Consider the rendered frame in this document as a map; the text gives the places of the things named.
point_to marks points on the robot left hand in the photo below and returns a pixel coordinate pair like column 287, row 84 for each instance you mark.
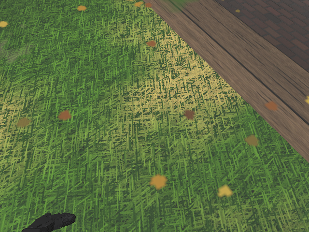
column 49, row 222

